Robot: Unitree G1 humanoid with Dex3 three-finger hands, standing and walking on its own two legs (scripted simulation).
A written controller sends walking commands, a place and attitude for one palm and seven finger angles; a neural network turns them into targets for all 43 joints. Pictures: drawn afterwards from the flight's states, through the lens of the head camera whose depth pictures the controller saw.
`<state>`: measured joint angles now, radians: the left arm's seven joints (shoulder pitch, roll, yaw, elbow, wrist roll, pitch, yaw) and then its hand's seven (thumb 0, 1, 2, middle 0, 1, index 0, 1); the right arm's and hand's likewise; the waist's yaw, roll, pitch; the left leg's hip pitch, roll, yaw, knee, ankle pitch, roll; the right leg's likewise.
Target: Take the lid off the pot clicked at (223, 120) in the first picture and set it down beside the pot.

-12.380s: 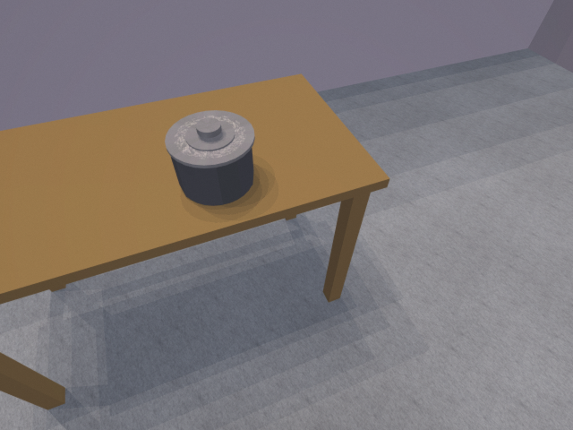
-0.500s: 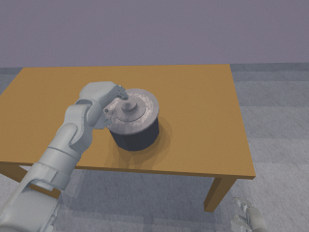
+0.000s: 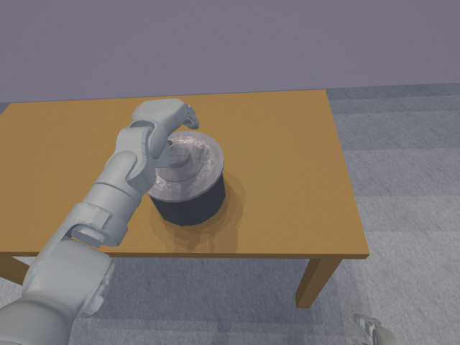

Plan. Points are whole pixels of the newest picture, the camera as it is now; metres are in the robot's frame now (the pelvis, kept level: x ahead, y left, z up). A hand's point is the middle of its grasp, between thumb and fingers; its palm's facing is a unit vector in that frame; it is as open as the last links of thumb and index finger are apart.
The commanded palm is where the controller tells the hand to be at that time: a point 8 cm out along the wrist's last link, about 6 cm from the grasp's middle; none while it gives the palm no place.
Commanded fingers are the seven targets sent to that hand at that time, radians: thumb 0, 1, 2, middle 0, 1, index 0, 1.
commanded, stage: move the open hand above the knob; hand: left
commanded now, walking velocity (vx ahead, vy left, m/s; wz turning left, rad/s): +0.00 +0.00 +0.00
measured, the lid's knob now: (177, 156) +0.47 +0.11 +0.04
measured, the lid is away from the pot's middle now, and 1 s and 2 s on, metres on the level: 0.00 0.00 0.00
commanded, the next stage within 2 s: lower the open fingers around the knob in 0.60 s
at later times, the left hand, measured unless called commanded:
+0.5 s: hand (168, 148) +0.43 +0.11 +0.11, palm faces -0.27 -0.05 -0.96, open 10.1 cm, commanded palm +0.42 +0.12 +0.17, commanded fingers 0.00 -0.26 1.33 -0.82 -0.08 -0.82 -0.08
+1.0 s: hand (172, 156) +0.43 +0.11 +0.09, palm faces -0.30 -0.04 -0.95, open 10.1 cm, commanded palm +0.41 +0.12 +0.15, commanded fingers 0.00 -0.26 1.33 -0.82 -0.08 -0.82 -0.08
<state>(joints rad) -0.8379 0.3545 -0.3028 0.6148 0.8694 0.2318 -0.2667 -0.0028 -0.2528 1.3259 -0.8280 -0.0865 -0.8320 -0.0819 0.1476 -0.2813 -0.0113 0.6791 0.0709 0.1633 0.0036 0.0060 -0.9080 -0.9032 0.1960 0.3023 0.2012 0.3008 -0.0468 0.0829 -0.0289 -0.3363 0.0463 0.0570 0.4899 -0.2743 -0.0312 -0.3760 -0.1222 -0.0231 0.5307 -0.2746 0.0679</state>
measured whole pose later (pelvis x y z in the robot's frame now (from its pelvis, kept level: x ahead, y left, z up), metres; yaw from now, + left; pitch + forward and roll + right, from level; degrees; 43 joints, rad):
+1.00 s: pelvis -0.01 +0.00 +0.00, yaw +0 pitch +6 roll +1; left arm -0.79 0.32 -0.33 0.62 0.88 0.22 -0.24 0.00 -0.25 1.33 -0.83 -0.09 -0.83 -0.08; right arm 0.14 -0.27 -0.01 0.68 0.07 0.17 -0.01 0.01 -0.91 -0.90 0.20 0.30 0.20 0.30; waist -0.03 0.08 -0.03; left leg -0.32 0.05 0.06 0.48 -0.27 -0.03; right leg -0.36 -0.12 -0.02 0.52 -0.26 0.07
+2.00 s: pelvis +0.00 +0.00 +0.00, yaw -1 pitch +8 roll +1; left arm -0.83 0.29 -0.33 0.77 0.90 0.21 -0.18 0.00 -0.25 1.33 -0.83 -0.09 -0.83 -0.08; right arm 0.15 -0.26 -0.01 0.70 0.07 0.19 -0.02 0.00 -0.91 -0.90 0.20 0.30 0.20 0.30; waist -0.04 0.07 -0.06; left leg -0.37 0.05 0.07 0.52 -0.28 -0.03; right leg -0.42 -0.12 0.00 0.55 -0.27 0.07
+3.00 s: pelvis +0.00 +0.01 +0.00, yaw -1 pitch +8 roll +1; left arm -0.78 0.30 -0.31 0.72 0.90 0.22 -0.17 -0.01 0.13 0.97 -0.59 -0.90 -0.67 -0.92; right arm 0.15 -0.26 -0.01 0.69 0.07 0.18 -0.01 0.01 -0.91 -0.90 0.20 0.30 0.20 0.30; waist -0.04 0.07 -0.06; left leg -0.37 0.05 0.07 0.52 -0.29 -0.03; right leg -0.40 -0.11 0.00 0.53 -0.27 0.07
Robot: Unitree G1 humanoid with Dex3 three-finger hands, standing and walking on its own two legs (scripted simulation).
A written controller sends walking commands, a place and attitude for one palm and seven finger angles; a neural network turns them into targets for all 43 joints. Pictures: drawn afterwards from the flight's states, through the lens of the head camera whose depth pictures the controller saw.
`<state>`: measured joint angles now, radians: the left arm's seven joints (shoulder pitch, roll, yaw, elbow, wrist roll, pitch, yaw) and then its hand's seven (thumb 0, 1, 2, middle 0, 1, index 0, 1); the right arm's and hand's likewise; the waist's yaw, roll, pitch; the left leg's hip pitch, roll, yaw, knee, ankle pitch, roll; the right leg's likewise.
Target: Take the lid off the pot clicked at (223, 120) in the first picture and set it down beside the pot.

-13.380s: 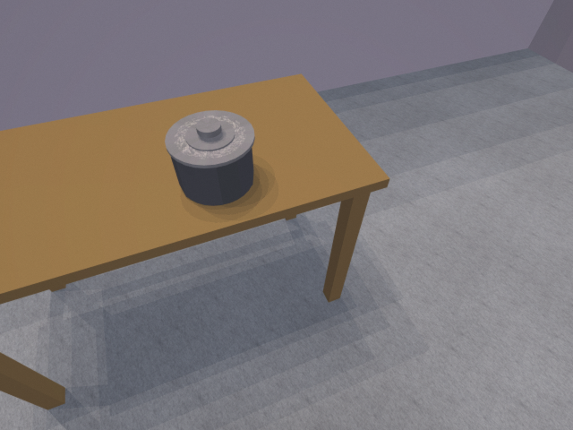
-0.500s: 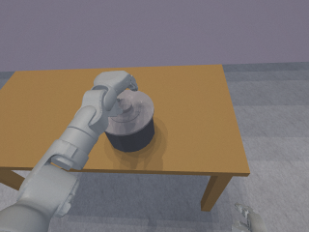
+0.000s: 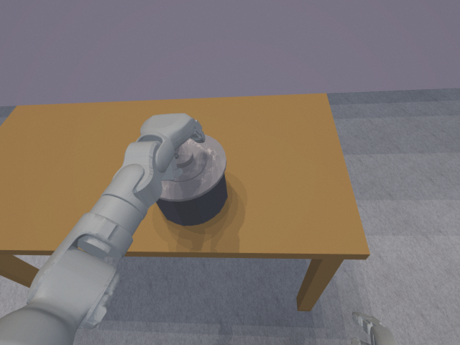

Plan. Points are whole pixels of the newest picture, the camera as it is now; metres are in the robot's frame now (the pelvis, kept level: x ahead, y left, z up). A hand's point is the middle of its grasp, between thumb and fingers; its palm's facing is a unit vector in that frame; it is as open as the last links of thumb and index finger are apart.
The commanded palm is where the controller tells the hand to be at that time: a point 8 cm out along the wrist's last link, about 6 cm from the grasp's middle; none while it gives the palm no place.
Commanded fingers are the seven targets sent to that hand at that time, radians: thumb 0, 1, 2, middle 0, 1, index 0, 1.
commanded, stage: lower the open fingers around the knob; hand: left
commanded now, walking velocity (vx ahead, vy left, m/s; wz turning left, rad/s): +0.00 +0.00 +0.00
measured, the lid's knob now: (180, 156) +0.47 +0.11 +0.04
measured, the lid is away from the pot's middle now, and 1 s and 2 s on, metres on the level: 0.00 0.00 0.00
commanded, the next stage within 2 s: close the fingers and squeeze the knob in 1.12 s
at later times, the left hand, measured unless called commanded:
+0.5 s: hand (176, 163) +0.43 +0.11 +0.07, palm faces -0.32 -0.06 -0.94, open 10.1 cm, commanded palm +0.42 +0.12 +0.12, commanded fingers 0.00 -0.26 1.33 -0.82 -0.08 -0.82 -0.08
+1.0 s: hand (176, 160) +0.44 +0.11 +0.07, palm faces -0.32 -0.04 -0.94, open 10.1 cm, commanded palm +0.43 +0.12 +0.12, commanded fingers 0.00 -0.26 1.33 -0.82 -0.08 -0.82 -0.08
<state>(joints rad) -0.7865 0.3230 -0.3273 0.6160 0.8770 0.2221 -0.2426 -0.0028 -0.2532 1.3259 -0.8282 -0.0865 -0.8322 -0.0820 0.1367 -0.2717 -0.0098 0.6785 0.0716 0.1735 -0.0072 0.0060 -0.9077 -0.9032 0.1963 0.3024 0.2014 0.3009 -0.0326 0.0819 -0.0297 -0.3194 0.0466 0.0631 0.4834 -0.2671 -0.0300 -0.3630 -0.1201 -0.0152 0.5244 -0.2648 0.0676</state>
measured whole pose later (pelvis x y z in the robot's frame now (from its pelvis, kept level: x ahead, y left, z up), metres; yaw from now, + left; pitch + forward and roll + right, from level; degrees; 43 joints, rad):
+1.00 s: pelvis +0.00 +0.00 +0.00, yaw +0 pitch +8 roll +1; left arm -0.83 0.29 -0.33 0.77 0.90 0.21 -0.18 0.00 -0.25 1.33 -0.83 -0.09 -0.83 -0.08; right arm 0.15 -0.26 -0.01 0.70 0.07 0.19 -0.02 0.00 -0.91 -0.90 0.20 0.30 0.20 0.30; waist -0.04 0.07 -0.06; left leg -0.37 0.05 0.07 0.52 -0.28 -0.03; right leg -0.42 -0.12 0.00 0.55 -0.27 0.07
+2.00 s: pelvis +0.01 +0.00 +0.00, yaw -1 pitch +8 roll +1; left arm -0.78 0.30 -0.31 0.72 0.90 0.22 -0.17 -0.01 0.13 0.97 -0.59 -0.90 -0.67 -0.92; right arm 0.15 -0.26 -0.01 0.69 0.07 0.18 -0.01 0.01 -0.91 -0.90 0.20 0.30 0.20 0.30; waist -0.04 0.07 -0.06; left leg -0.37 0.05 0.07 0.52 -0.29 -0.03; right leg -0.40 -0.11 0.00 0.53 -0.27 0.07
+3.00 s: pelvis +0.00 +0.00 +0.00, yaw -1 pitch +8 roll +1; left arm -0.82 0.31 -0.32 0.76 0.89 0.21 -0.19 0.00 0.16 0.92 -0.59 -0.89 -0.66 -0.93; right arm 0.16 -0.26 -0.01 0.70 0.07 0.17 -0.04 0.00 -0.91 -0.90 0.20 0.30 0.20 0.30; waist -0.05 0.07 -0.05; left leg -0.36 0.05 0.07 0.51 -0.28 -0.03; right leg -0.40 -0.11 -0.01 0.52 -0.25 0.07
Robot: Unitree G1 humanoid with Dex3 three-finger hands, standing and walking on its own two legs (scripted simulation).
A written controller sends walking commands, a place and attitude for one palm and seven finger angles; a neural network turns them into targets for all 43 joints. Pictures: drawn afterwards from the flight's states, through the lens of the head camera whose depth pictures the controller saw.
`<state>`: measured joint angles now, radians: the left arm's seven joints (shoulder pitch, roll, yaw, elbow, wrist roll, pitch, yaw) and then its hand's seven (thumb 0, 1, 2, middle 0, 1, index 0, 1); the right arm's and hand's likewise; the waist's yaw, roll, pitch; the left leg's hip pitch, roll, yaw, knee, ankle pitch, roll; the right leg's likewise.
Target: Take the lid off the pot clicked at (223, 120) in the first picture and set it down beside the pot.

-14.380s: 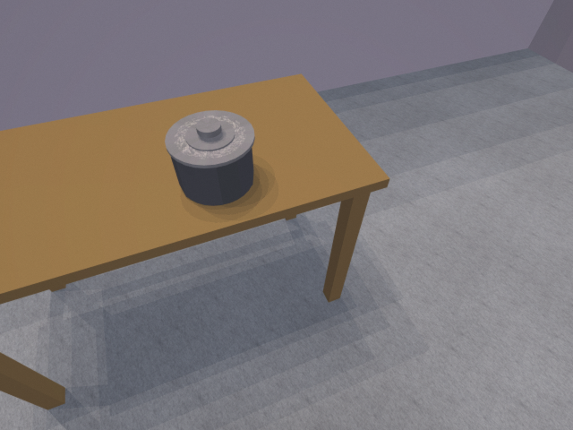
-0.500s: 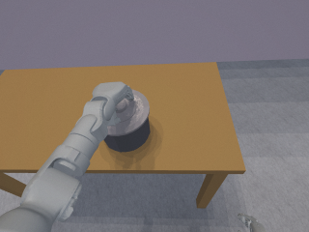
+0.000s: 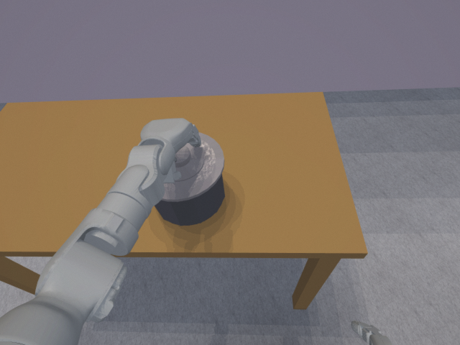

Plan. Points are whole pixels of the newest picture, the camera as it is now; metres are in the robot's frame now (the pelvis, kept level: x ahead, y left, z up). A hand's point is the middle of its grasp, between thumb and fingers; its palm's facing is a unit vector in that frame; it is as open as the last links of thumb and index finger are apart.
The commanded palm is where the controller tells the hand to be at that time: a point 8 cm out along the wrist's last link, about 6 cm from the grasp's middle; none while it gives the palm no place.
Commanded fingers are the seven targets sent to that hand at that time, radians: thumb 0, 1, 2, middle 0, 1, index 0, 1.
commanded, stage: lower the open fingers around the knob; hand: left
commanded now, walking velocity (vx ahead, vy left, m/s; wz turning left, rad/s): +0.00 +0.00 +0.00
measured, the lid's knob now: (178, 155) +0.47 +0.12 +0.04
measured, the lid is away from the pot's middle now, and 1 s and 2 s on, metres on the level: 0.00 0.00 0.00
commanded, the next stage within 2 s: close the fingers and squeeze the knob in 0.12 s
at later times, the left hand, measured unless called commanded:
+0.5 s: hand (175, 160) +0.44 +0.11 +0.07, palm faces -0.32 -0.05 -0.95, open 9.8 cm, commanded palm +0.42 +0.12 +0.12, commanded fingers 0.00 -0.02 1.11 -0.60 -0.77 -0.60 -0.77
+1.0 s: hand (173, 161) +0.44 +0.12 +0.07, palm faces -0.31 -0.07 -0.95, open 7.9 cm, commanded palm +0.42 +0.12 +0.12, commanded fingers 0.00 0.30 0.88 -0.72 -0.99 -0.72 -0.99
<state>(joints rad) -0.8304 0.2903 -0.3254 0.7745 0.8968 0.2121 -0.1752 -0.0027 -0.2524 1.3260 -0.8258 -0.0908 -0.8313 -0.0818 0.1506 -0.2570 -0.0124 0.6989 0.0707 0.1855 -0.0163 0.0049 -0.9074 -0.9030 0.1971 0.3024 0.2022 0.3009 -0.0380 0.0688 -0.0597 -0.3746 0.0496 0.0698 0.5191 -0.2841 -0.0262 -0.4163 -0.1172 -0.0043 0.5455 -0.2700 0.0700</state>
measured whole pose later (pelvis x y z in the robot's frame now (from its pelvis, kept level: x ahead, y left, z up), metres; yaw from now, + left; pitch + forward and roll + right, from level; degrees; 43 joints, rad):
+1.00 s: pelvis +0.00 +0.00 +0.00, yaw +0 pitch +8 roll +1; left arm -0.78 0.30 -0.31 0.72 0.90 0.22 -0.17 -0.01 0.13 0.97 -0.59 -0.90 -0.67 -0.92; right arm 0.15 -0.26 -0.01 0.69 0.07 0.18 -0.01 0.01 -0.91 -0.90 0.20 0.30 0.20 0.30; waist -0.04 0.07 -0.06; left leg -0.37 0.05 0.07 0.52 -0.29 -0.03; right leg -0.40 -0.11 0.00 0.53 -0.27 0.07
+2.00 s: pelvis +0.00 +0.00 +0.00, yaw +0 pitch +8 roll +1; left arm -0.82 0.31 -0.32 0.76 0.89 0.21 -0.19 0.00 0.16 0.92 -0.59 -0.89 -0.66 -0.93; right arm 0.16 -0.26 -0.01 0.70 0.07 0.17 -0.04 0.00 -0.91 -0.90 0.20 0.30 0.20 0.30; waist -0.05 0.07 -0.05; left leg -0.36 0.05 0.07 0.51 -0.28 -0.03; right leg -0.40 -0.11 -0.01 0.52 -0.25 0.07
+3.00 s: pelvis -0.01 +0.00 +0.01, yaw +1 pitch +4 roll +1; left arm -0.89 0.34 -0.35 0.58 0.86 0.31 -0.32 0.02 0.15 0.92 -0.59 -0.88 -0.68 -0.93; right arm 0.09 -0.27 0.02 0.69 0.07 0.15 -0.02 0.01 -0.91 -0.90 0.20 0.30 0.20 0.30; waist -0.02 0.09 -0.03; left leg -0.28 0.04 0.05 0.46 -0.25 -0.03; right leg -0.32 -0.12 -0.02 0.49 -0.25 0.07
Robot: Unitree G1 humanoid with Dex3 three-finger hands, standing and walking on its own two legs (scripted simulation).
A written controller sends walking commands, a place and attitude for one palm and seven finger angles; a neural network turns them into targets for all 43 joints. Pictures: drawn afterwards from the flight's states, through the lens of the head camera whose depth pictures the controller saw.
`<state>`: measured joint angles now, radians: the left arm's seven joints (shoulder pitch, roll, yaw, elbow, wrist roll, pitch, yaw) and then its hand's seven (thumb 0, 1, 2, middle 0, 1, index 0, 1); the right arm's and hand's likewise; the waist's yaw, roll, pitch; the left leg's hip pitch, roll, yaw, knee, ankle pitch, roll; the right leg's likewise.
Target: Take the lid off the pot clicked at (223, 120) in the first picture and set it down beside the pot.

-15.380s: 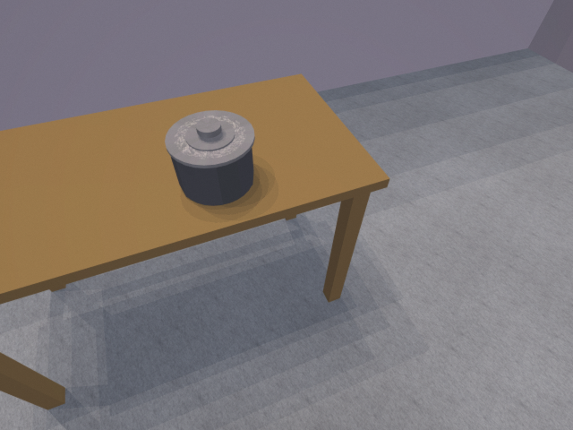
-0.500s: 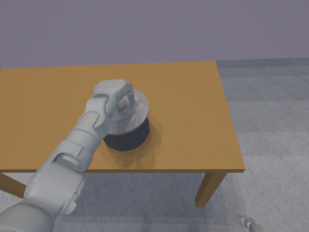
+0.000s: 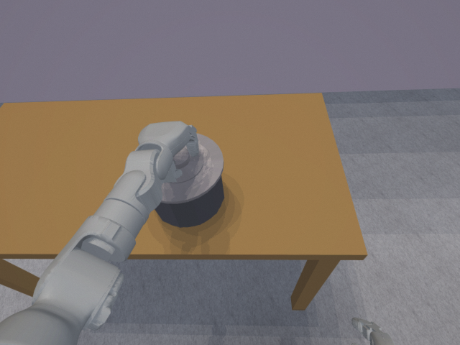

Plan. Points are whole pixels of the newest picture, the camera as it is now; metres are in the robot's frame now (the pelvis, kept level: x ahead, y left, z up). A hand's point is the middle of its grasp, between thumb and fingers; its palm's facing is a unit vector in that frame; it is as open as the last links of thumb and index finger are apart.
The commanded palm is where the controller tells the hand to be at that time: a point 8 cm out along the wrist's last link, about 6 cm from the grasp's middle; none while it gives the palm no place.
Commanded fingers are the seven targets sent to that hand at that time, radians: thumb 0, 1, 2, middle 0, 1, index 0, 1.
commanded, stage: close the fingers and squeeze the knob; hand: left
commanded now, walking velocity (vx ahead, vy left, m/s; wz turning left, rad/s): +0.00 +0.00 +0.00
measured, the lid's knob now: (177, 157) +0.46 +0.12 +0.04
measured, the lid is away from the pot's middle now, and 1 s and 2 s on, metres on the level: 0.00 0.00 0.01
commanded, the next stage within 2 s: lift the lid straight up in 0.68 s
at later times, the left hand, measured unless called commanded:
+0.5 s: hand (172, 164) +0.43 +0.12 +0.07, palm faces -0.31 -0.07 -0.95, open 7.8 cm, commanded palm +0.42 +0.12 +0.12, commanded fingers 0.00 0.46 1.05 -0.72 -0.95 -0.79 -0.99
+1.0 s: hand (171, 163) +0.43 +0.12 +0.07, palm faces -0.34 -0.05 -0.94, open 7.8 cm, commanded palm +0.42 +0.12 +0.14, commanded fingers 0.00 0.57 1.10 -0.78 -0.99 -0.85 -1.02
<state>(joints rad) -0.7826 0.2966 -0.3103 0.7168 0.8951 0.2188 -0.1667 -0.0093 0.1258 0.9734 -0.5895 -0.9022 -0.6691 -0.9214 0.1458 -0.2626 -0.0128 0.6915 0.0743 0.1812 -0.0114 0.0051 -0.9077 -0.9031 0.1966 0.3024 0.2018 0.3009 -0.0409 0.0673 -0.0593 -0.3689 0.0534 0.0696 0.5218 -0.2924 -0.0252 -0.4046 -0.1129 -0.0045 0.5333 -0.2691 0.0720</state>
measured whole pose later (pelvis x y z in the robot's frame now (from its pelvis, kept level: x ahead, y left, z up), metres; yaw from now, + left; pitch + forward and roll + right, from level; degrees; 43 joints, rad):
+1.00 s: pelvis -0.01 +0.00 +0.00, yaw +0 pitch +8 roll +1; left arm -0.82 0.31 -0.32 0.76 0.89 0.21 -0.19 0.00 0.16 0.92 -0.59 -0.89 -0.66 -0.93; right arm 0.16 -0.26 -0.01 0.70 0.07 0.17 -0.04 0.00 -0.91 -0.90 0.20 0.30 0.20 0.30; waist -0.05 0.07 -0.05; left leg -0.36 0.05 0.07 0.51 -0.28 -0.03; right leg -0.40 -0.11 -0.01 0.52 -0.25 0.07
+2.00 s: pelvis -0.01 +0.00 +0.00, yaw +1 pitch +4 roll +1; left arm -0.89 0.34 -0.35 0.58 0.86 0.31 -0.32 0.02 0.15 0.92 -0.59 -0.88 -0.68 -0.93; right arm 0.09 -0.27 0.02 0.69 0.07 0.15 -0.02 0.01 -0.91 -0.90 0.20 0.30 0.20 0.30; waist -0.02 0.09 -0.03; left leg -0.28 0.04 0.05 0.46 -0.25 -0.03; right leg -0.32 -0.12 -0.02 0.49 -0.25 0.07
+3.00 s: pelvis -0.01 +0.01 +0.01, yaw +1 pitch +4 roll +1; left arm -0.99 0.42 -0.29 0.55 0.87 0.29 -0.45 0.03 0.15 0.92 -0.59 -0.88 -0.69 -0.93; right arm 0.11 -0.28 0.02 0.66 0.07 0.13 -0.02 0.01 -0.91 -0.90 0.20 0.30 0.20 0.30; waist -0.02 0.07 -0.01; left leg -0.26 0.03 0.05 0.43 -0.24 -0.02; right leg -0.29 -0.13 -0.02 0.44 -0.22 0.07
